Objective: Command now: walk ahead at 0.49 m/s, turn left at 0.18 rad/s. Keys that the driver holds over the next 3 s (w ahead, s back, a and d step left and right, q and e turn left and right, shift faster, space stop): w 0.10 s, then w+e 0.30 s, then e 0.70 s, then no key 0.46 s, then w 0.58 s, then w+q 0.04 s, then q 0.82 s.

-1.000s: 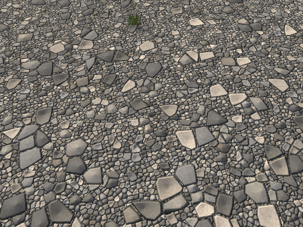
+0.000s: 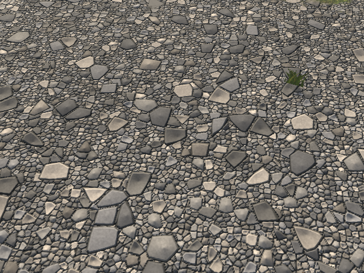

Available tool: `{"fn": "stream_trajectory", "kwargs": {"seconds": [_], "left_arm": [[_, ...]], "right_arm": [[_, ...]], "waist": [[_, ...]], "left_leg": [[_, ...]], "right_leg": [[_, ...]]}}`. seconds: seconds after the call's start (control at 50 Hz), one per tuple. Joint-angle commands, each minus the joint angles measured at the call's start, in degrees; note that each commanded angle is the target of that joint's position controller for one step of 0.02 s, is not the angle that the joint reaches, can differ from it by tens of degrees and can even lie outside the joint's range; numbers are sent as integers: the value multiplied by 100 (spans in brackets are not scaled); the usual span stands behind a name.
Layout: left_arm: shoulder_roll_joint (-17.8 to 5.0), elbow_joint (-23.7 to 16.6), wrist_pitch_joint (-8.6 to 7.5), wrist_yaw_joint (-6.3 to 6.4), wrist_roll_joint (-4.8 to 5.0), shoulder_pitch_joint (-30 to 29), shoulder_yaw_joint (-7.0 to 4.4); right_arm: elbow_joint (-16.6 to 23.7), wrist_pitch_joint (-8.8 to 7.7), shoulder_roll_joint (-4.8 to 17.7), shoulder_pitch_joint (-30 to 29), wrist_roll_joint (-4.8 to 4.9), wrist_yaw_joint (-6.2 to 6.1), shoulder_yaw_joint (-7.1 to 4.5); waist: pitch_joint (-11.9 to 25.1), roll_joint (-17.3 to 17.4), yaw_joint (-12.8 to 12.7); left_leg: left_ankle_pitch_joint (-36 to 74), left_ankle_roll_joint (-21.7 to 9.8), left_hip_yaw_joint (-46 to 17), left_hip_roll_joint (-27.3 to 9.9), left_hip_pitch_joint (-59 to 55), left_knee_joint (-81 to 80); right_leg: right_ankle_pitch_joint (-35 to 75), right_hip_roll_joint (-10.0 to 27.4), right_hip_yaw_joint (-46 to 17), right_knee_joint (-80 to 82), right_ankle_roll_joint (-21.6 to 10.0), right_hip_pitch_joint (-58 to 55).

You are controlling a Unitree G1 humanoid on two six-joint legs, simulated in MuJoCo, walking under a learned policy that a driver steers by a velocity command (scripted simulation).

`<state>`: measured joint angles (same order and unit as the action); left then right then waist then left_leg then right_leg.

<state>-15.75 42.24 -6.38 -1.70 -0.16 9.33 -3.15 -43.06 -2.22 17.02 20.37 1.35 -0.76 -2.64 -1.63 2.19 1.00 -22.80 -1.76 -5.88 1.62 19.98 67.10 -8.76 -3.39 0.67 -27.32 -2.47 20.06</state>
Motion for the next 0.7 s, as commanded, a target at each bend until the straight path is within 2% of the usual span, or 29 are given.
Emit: {"fn": "stream_trajectory", "kwargs": {"seconds": [0.02, 0.06, 0.1, 0.14, 0.18, 0.24, 0.3, 0.32, 0.34, 0.36, 0.38, 0.4, 0.42, 0.44, 0.46, 0.48, 0.5, 0.54, 0.58, 0.64, 0.7], "left_arm": [[-505, -129, -28, 38, -63, 337, -110], [-585, -23, -61, 47, 18, 403, -125], [-797, 66, -64, 73, 63, 482, -175], [-884, 132, -17, 94, 113, 592, -189], [-971, 220, 42, 117, 157, 787, -203], [-1059, 368, 128, 138, 206, 1178, -216], [-1127, 431, 232, 183, 200, 1273, -239], [-1127, 435, 265, 193, 188, 1231, -237], [-1004, 426, 273, 192, 150, 1249, -189], [-674, 281, 252, 174, 54, 1149, -63], [-89, 120, 170, 185, 99, 1799, 111], [-503, 162, 132, 194, 236, 1766, 24], [-908, 78, 154, 207, 302, 1296, -111], [-902, 32, 199, 236, 247, 1032, -134], [-849, 15, 264, 253, 168, 928, -159], [-757, 15, 360, 256, 145, 998, -187], [-618, 7, 455, 250, 154, 1070, -171], [-409, -145, 584, 238, 138, 930, -134], [-298, -309, 627, 190, 97, 710, -91], [-332, -484, 627, 43, 75, 344, -89], [-525, -725, 680, -77, 63, 22, -173]], "right_arm": [[584, -156, 565, -291, -58, 46, -156], [568, -124, 349, -257, -65, 69, -91], [712, -136, 246, -644, -129, 75, -22], [833, -205, 177, -1096, -163, 94, 27], [919, -269, 145, -1511, -138, 134, 50], [1050, -334, 236, -1971, -70, 200, 21], [1085, -398, 456, -1957, -47, 231, -76], [1012, -415, 537, -1677, -46, 219, -127], [848, -422, 736, -1084, -73, 174, -241], [747, -423, 1070, -182, -181, 112, -354], [628, -329, 1575, 357, -261, 96, -480], [564, -292, 1140, 464, -221, 127, -389], [600, -287, 820, 64, -194, 117, -282], [641, -285, 633, -349, -217, 120, -214], [622, -285, 444, -678, -230, 140, -164], [607, -303, 361, -896, -247, 147, -148], [573, -328, 362, -1034, -246, 149, -168], [494, -356, 508, -1198, -222, 107, -235], [423, -317, 666, -1269, -204, 30, -299], [345, -213, 787, -1296, -142, -58, -335], [240, -133, 934, -1232, -17, -61, -391]], "waist": [[215, -689, -128], [159, -729, -52], [-3, -633, -124], [-86, -553, -259], [-135, -505, -397], [-132, -526, -542], [-50, -653, -369], [66, -678, -162], [425, -624, 135], [1189, -289, 581], [2106, 1268, 441], [2118, 1311, 517], [1237, 824, 494], [822, 530, 328], [532, 403, 144], [401, 493, -55], [351, 507, -166], [236, 465, -260], [261, 413, -253], [396, 340, -132], [395, 284, -84]], "left_leg": [[481, 13, -120, -712, 1593, -123], [524, 81, 39, -788, 1544, -555], [930, 179, 152, -861, 1685, -1240], [1614, 227, 255, -815, 1533, -2093], [2207, 302, 357, -629, 1179, -2863], [2561, 344, 340, -439, 864, -3441], [2146, 205, 271, -352, 447, -3874], [2024, 109, 343, -312, -36, -4058], [1900, -43, 407, -302, -972, -4171], [1832, -381, -275, -1098, -2409, -3977], [993, -1152, -2476, -2531, -4287, -4289], [22, -1314, -3473, -2621, -4108, -4839], [583, -1117, -2618, -2449, -3410, -4896], [1855, -1008, -1774, -2219, -2737, -4879], [3058, -957, -1120, -1997, -2150, -4912], [3808, -897, -589, -1837, -1693, -4978], [4173, -896, -254, -1749, -1360, -5081], [4561, -996, 205, -1752, -1067, -5304], [4579, -1003, 616, -1718, -1024, -5378], [4399, -892, 1104, -1641, -1087, -5335], [4108, -776, 1206, -1790, -1390, -5014]], "right_leg": [[-177, 1588, -2128, 1605, -1030, -1377], [178, 1557, -1774, 1815, -1145, -1119], [439, 1573, -1482, 2009, -1221, -990], [633, 1393, -1216, 2044, -1133, -886], [815, 1247, -995, 1954, -1018, -790], [721, 1365, -1147, 1715, -919, -997], [630, 1541, -1482, 1266, -727, -1365], [849, 1487, -1461, 952, -629, -1328], [1300, 1208, -1297, 254, -477, -1150], [659, 855, -1058, -1227, -257, -385], [-1724, 97, -362, -3248, 136, 1528], [-2433, 261, -799, -4206, 178, 2220], [-2033, 465, -847, -4511, 201, 2494], [-1689, 636, -712, -4462, 266, 2318], [-1529, 743, -658, -4249, 339, 2091], [-1426, 861, -636, -4050, 392, 1764], [-1331, 866, -532, -3921, 442, 1491], [-1013, 856, -401, -3448, 544, 1416], [-401, 882, -312, -2688, 551, 1263], [529, 785, -122, -1694, 437, 771], [415, 741, -75, -1167, 259, 633]]}}
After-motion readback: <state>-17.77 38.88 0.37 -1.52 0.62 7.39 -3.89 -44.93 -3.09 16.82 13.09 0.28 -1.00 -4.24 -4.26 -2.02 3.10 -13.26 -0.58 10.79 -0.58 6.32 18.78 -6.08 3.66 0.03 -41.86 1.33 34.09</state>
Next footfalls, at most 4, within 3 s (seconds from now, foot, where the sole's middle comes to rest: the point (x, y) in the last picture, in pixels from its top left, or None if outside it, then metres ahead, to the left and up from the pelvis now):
0.36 left None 0.37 0.15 -0.77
0.80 right None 0.47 -0.12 -0.77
1.22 left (172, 255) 0.54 0.07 -0.77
1.54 right None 0.36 -0.10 -0.77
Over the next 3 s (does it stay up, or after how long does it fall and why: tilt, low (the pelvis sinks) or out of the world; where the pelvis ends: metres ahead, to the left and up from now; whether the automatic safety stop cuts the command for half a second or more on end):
stays up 0.72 -0.20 0.01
